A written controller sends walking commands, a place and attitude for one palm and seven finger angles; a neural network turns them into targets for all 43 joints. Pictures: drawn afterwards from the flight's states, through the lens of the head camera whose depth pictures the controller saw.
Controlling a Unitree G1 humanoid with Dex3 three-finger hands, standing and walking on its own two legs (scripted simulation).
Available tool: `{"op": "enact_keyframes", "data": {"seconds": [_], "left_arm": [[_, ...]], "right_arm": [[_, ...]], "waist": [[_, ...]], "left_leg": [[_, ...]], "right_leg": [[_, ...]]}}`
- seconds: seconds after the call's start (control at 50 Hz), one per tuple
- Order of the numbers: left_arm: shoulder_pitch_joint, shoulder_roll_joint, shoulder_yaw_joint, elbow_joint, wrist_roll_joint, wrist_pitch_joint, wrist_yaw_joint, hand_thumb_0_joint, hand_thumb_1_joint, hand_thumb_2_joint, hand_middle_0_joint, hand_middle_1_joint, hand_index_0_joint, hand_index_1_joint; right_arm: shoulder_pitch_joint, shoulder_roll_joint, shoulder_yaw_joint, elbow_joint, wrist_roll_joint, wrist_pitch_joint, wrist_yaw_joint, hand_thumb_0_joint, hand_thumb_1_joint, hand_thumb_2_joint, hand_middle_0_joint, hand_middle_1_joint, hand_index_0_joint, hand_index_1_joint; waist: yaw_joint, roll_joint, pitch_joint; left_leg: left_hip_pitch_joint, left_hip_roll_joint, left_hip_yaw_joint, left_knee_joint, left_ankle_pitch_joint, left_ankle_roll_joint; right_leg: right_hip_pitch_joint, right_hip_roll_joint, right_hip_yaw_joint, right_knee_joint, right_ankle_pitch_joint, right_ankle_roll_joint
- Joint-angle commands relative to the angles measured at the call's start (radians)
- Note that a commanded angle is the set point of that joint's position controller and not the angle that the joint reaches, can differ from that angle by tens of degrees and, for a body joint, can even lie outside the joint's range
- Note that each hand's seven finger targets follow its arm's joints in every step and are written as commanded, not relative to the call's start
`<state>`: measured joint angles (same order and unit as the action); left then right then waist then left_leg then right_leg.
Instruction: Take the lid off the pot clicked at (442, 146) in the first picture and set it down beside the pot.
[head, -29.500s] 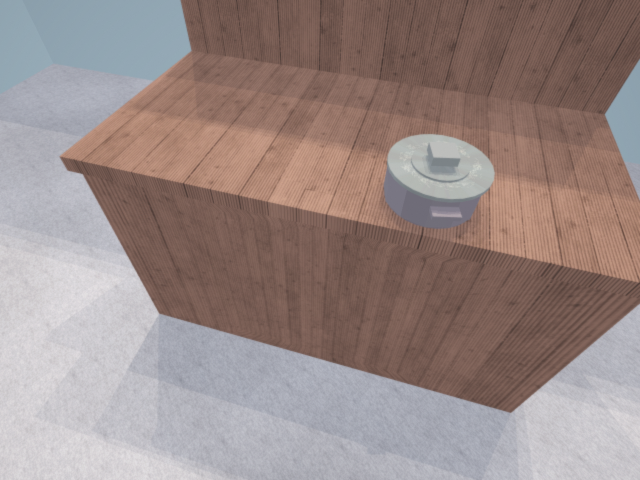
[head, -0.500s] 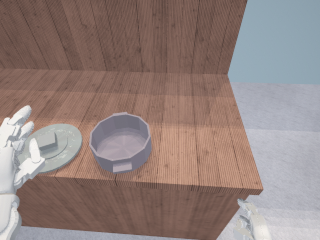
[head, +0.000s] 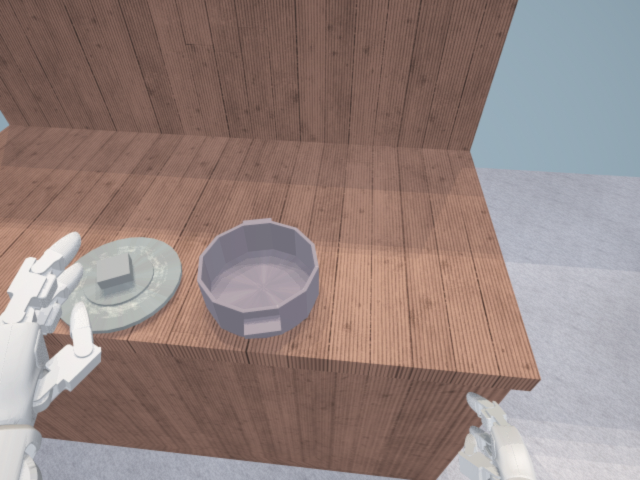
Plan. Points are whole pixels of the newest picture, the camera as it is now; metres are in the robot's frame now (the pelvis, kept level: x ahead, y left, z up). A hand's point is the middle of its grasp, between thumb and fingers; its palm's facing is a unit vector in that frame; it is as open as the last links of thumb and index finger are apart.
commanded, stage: step back with the hand held close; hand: left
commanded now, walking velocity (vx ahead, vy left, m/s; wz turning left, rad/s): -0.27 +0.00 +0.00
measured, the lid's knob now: (115, 270) +0.40 +0.40 -0.02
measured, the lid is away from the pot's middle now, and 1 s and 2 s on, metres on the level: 0.25 0.25 0.25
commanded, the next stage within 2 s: stop stepping back and stand still in 1.54 s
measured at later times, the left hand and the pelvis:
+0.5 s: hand (53, 390) +0.14 +0.26 +0.15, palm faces +0.26 -0.84 -0.48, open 7.4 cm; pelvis -0.05 +0.03 -0.01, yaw -1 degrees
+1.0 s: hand (16, 444) +0.10 +0.26 +0.15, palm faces +0.31 -0.86 -0.41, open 7.4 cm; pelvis -0.10 +0.03 -0.02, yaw +0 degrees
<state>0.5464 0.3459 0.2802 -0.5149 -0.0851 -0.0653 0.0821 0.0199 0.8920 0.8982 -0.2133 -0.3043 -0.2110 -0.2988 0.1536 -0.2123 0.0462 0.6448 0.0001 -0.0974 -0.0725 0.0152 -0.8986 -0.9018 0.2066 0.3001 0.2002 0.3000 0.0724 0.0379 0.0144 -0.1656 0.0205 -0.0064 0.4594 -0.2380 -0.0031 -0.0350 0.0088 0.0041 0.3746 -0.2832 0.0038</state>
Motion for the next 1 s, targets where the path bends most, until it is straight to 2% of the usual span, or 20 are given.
{"op": "enact_keyframes", "data": {"seconds": [0.0, 0.02, 0.04, 0.1, 0.16, 0.18, 0.26, 0.36, 0.46, 0.52, 0.56, 0.58, 0.68, 0.74, 0.78, 0.8, 0.84, 0.88, 0.92, 0.98], "left_arm": [[-0.144, 0.24, 0.219, -0.233, -0.011, -0.138, 0.021, 0.0, 0.9, 0.9, -0.2, -0.3, -0.2, -0.3], [-0.05, 0.17, 0.166, -0.154, -0.009, -0.132, 0.007, 0.0, 0.9, 0.9, -0.2, -0.3, -0.2, -0.3], [-0.021, 0.151, 0.143, -0.15, -0.006, -0.126, -0.003, 0.0, 0.9, 0.9, -0.2, -0.3, -0.2, -0.3], [0.017, 0.151, 0.14, -0.175, -0.001, -0.13, -0.009, 0.0, 0.9, 0.9, -0.2, -0.3, -0.2, -0.3], [0.032, 0.176, 0.154, -0.233, 0.002, -0.126, -0.004, 0.0, 0.9, 0.9, -0.2, -0.3, -0.2, -0.3], [0.032, 0.206, 0.179, -0.28, 0.004, -0.133, 0.001, 0.0, 0.9, 0.9, -0.2, -0.3, -0.2, -0.3], [0.098, 0.209, 0.193, -0.33, -0.001, -0.136, 0.012, 0.0, 0.9, 0.9, -0.2, -0.3, -0.2, -0.3], [0.13, 0.21, 0.209, -0.336, -0.006, -0.15, 0.026, 0.0, 0.9, 0.9, -0.2, -0.3, -0.2, -0.3], [0.119, 0.2, 0.205, -0.297, -0.006, -0.168, 0.035, 0.0, 0.9, 0.9, -0.2, -0.3, -0.2, -0.3], [0.098, 0.193, 0.192, -0.292, -0.003, -0.179, 0.043, 0.0, 0.9, 0.9, -0.2, -0.3, -0.2, -0.3], [0.072, 0.196, 0.191, -0.312, 0.002, -0.187, 0.049, 0.0, 0.9, 0.9, -0.2, -0.3, -0.2, -0.3], [0.068, 0.22, 0.208, -0.333, 0.006, -0.192, 0.053, 0.0, 0.9, 0.9, -0.2, -0.3, -0.2, -0.3], [0.081, 0.204, 0.215, -0.362, 0.029, -0.207, 0.057, 0.0, 0.9, 0.9, -0.2, -0.3, -0.2, -0.3], [0.088, 0.187, 0.209, -0.358, 0.027, -0.206, 0.053, 0.0, 0.9, 0.9, -0.2, -0.3, -0.2, -0.3], [0.088, 0.214, 0.232, -0.358, 0.022, -0.207, 0.053, 0.0, 0.9, 0.9, -0.2, -0.3, -0.2, -0.3], [0.083, 0.192, 0.207, -0.355, 0.016, -0.207, 0.052, 0.0, 0.9, 0.9, -0.2, -0.3, -0.2, -0.3], [0.065, 0.198, 0.203, -0.359, 0.009, -0.212, 0.053, 0.0, 0.9, 0.9, -0.2, -0.3, -0.2, -0.3], [0.051, 0.217, 0.214, -0.364, 0.008, -0.219, 0.057, 0.0, 0.9, 0.9, -0.2, -0.3, -0.2, -0.3], [0.054, 0.208, 0.207, -0.37, 0.006, -0.228, 0.057, 0.0, 0.9, 0.9, -0.2, -0.3, -0.2, -0.3], [0.079, 0.215, 0.233, -0.374, 0.015, -0.239, 0.06, 0.0, 0.9, 0.9, -0.2, -0.3, -0.2, -0.3]], "right_arm": [[-0.102, -0.103, -0.034, -0.182, 0.009, -0.017, -0.012, 0.0, -0.9, -0.9, 0.2, 0.3, 0.2, 0.3], [-0.085, -0.111, -0.043, -0.176, 0.009, -0.005, -0.012, 0.0, -0.9, -0.9, 0.2, 0.3, 0.2, 0.3], [-0.088, -0.113, -0.053, -0.19, 0.012, 0.002, -0.012, 0.0, -0.9, -0.9, 0.2, 0.3, 0.2, 0.3], [-0.088, -0.12, -0.062, -0.217, 0.015, 0.011, -0.016, 0.0, -0.9, -0.9, 0.2, 0.3, 0.2, 0.3], [-0.086, -0.124, -0.073, -0.24, 0.024, 0.022, -0.019, 0.0, -0.9, -0.9, 0.2, 0.3, 0.2, 0.3], [-0.092, -0.126, -0.073, -0.253, 0.024, 0.021, -0.02, 0.0, -0.9, -0.9, 0.2, 0.3, 0.2, 0.3], [-0.087, -0.123, -0.081, -0.267, 0.034, 0.026, -0.019, 0.0, -0.9, -0.9, 0.2, 0.3, 0.2, 0.3], [-0.075, -0.131, -0.093, -0.278, 0.039, 0.007, -0.021, 0.0, -0.9, -0.9, 0.2, 0.3, 0.2, 0.3], [-0.063, -0.131, -0.1, -0.276, 0.043, -0.01, -0.029, 0.0, -0.9, -0.9, 0.2, 0.3, 0.2, 0.3], [-0.056, -0.131, -0.099, -0.266, 0.04, -0.02, -0.029, 0.0, -0.9, -0.9, 0.2, 0.3, 0.2, 0.3], [-0.054, -0.134, -0.098, -0.265, 0.038, -0.031, -0.03, 0.0, -0.9, -0.9, 0.2, 0.3, 0.2, 0.3], [-0.057, -0.139, -0.098, -0.266, 0.034, -0.036, -0.033, 0.0, -0.9, -0.9, 0.2, 0.3, 0.2, 0.3], [-0.057, -0.151, -0.097, -0.276, 0.036, -0.067, -0.031, 0.0, -0.9, -0.9, 0.2, 0.3, 0.2, 0.3], [-0.04, -0.14, -0.094, -0.27, 0.037, -0.073, -0.026, 0.0, -0.9, -0.9, 0.2, 0.3, 0.2, 0.3], [-0.034, -0.139, -0.099, -0.264, 0.032, -0.07, -0.023, 0.0, -0.9, -0.9, 0.2, 0.3, 0.2, 0.3], [-0.031, -0.124, -0.096, -0.259, 0.031, -0.066, -0.022, 0.0, -0.9, -0.9, 0.2, 0.3, 0.2, 0.3], [-0.029, -0.117, -0.099, -0.241, 0.024, -0.058, -0.018, 0.0, -0.9, -0.9, 0.2, 0.3, 0.2, 0.3], [-0.028, -0.115, -0.105, -0.226, 0.019, -0.046, -0.017, 0.0, -0.9, -0.9, 0.2, 0.3, 0.2, 0.3], [-0.042, -0.115, -0.106, -0.234, 0.026, -0.043, -0.019, 0.0, -0.9, -0.9, 0.2, 0.3, 0.2, 0.3], [-0.064, -0.135, -0.112, -0.254, 0.029, -0.054, -0.025, 0.0, -0.9, -0.9, 0.2, 0.3, 0.2, 0.3]], "waist": [[-0.029, 0.01, -0.015], [-0.042, -0.069, -0.045], [-0.046, -0.096, -0.084], [-0.045, -0.032, -0.132], [-0.044, -0.028, -0.155], [-0.039, 0.008, -0.177], [-0.035, 0.065, -0.184], [-0.042, 0.096, -0.162], [-0.062, -0.023, -0.112], [-0.073, -0.044, -0.081], [-0.074, -0.026, -0.072], [-0.073, 0.006, -0.086], [-0.061, 0.191, -0.102], [-0.061, 0.113, -0.105], [-0.067, 0.014, -0.108], [-0.073, -0.044, -0.093], [-0.081, -0.091, -0.116], [-0.084, -0.079, -0.158], [-0.079, -0.037, -0.17], [-0.075, 0.113, -0.14]], "left_leg": [[0.031, 0.025, -0.014, 0.005, 0.075, 0.055], [0.044, 0.03, -0.016, 0.03, 0.114, 0.057], [0.057, 0.036, -0.01, 0.048, 0.153, 0.058], [0.05, 0.054, -0.012, 0.036, 0.254, 0.062], [0.029, 0.068, -0.023, 0.043, 0.334, 0.063], [0.027, 0.071, -0.033, 0.029, 0.365, 0.064], [-0.009, 0.094, -0.058, 0.01, 0.377, 0.069], [-0.105, 0.113, -0.087, -0.039, 0.153, 0.072], [-0.196, 0.077, -0.078, -0.002, -0.166, 0.06], [-0.214, 0.067, -0.083, 0.022, -0.256, 0.056], [-0.228, 0.072, -0.099, 0.015, -0.286, 0.059], [-0.238, 0.078, -0.112, -0.013, -0.298, 0.062], [-0.427, 0.161, -0.221, -0.196, -0.52, 0.1], [-0.414, 0.146, -0.18, -0.131, -0.463, 0.093], [-0.39, 0.1, -0.132, -0.038, -0.441, 0.077], [-0.343, 0.078, -0.098, 0.026, -0.376, 0.065], [-0.258, 0.053, -0.069, 0.126, -0.229, 0.046], [-0.201, 0.056, -0.062, 0.146, -0.12, 0.036], [-0.204, 0.083, -0.08, 0.091, -0.12, 0.047], [-0.358, 0.15, -0.16, -0.089, -0.398, 0.083]], "right_leg": [[-0.214, -0.076, 0.054, -0.074, 0.356, -0.024], [-0.22, -0.088, 0.055, -0.055, 0.407, -0.019], [-0.218, -0.1, 0.061, -0.039, 0.453, -0.013], [-0.21, -0.096, 0.039, 0.012, 0.455, -0.004], [-0.205, -0.088, 0.03, 0.044, 0.455, 0.003], [-0.192, -0.083, 0.023, 0.064, 0.437, 0.002], [-0.199, -0.056, 0.005, 0.103, 0.331, 0.009], [-0.208, -0.041, -0.002, 0.13, 0.175, 0.009], [-0.261, -0.084, 0.043, 0.076, 0.136, -0.009], [-0.327, -0.102, 0.068, 0.043, 0.038, -0.022], [-0.345, -0.094, 0.062, 0.055, 0.002, -0.022], [-0.326, -0.082, 0.054, 0.074, 0.001, -0.019], [-0.146, 0.022, -0.027, 0.263, -0.012, 0.023], [-0.157, 0.009, -0.016, 0.234, 0.018, 0.015], [-0.212, -0.037, 0.043, 0.164, 0.026, -0.01], [-0.281, -0.072, 0.079, 0.123, 0.051, -0.027], [-0.351, -0.143, 0.16, 0.082, 0.164, -0.057], [-0.35, -0.161, 0.172, 0.097, 0.269, -0.065], [-0.336, -0.12, 0.118, 0.136, 0.221, -0.04], [-0.248, -0.014, 0.025, 0.239, 0.027, -0.001]]}}
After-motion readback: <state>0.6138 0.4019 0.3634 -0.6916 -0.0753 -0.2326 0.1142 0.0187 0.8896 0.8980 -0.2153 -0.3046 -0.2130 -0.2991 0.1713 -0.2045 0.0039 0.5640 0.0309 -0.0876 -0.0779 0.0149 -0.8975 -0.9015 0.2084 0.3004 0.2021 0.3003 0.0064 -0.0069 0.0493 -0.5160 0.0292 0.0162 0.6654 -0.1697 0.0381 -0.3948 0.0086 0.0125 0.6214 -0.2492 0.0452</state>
